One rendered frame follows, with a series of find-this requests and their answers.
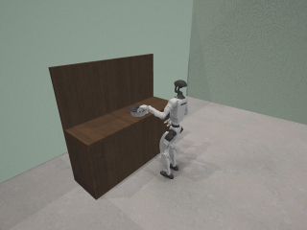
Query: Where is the pot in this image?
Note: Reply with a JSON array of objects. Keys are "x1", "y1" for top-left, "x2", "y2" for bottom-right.
[{"x1": 130, "y1": 111, "x2": 145, "y2": 117}]

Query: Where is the robot shin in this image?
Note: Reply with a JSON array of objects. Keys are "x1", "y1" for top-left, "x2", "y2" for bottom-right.
[
  {"x1": 168, "y1": 143, "x2": 177, "y2": 167},
  {"x1": 160, "y1": 152, "x2": 171, "y2": 175}
]

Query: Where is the right robot hand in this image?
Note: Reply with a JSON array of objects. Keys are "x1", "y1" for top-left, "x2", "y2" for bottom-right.
[{"x1": 164, "y1": 118, "x2": 172, "y2": 127}]

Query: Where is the left robot hand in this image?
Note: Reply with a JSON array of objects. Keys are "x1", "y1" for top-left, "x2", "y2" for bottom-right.
[{"x1": 136, "y1": 104, "x2": 149, "y2": 115}]

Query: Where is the robot right upper arm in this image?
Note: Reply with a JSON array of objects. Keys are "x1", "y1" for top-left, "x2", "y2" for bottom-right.
[{"x1": 184, "y1": 96, "x2": 189, "y2": 115}]

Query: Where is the table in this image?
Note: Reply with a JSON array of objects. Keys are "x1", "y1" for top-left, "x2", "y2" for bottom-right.
[{"x1": 48, "y1": 54, "x2": 171, "y2": 200}]

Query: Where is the robot left shin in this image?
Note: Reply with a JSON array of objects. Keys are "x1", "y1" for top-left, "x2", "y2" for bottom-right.
[{"x1": 160, "y1": 152, "x2": 171, "y2": 175}]

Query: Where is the robot right shin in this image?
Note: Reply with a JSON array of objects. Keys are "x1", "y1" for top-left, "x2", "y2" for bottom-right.
[{"x1": 168, "y1": 143, "x2": 177, "y2": 167}]

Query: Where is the left robot forearm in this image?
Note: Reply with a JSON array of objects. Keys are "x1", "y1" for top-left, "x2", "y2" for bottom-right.
[{"x1": 145, "y1": 105, "x2": 163, "y2": 118}]

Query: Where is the robot left upper arm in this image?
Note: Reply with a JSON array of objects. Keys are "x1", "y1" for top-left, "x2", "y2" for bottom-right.
[{"x1": 159, "y1": 98, "x2": 177, "y2": 120}]

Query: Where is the lid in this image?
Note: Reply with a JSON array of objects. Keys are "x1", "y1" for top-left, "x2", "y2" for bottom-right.
[{"x1": 130, "y1": 105, "x2": 145, "y2": 112}]

